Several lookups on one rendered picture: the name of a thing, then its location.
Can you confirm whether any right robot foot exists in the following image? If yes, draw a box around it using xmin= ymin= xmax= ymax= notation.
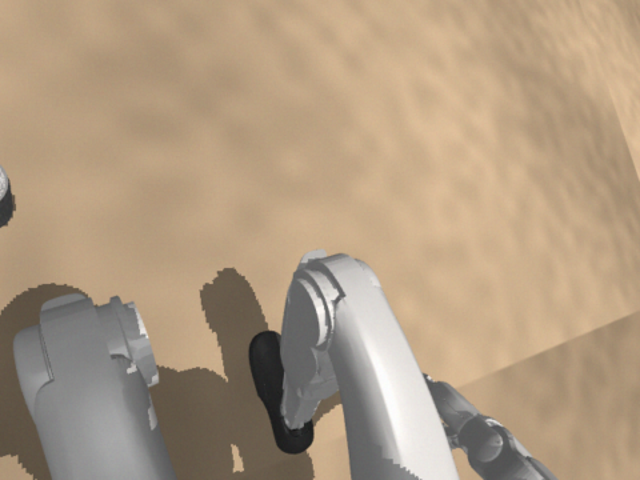
xmin=249 ymin=331 xmax=314 ymax=454

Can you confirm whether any cup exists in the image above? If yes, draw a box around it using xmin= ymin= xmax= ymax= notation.
xmin=0 ymin=165 xmax=13 ymax=228

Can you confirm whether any right robot hand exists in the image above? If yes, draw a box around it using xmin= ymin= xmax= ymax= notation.
xmin=422 ymin=373 xmax=483 ymax=452

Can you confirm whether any right robot arm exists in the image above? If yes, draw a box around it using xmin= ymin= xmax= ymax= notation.
xmin=458 ymin=416 xmax=559 ymax=480

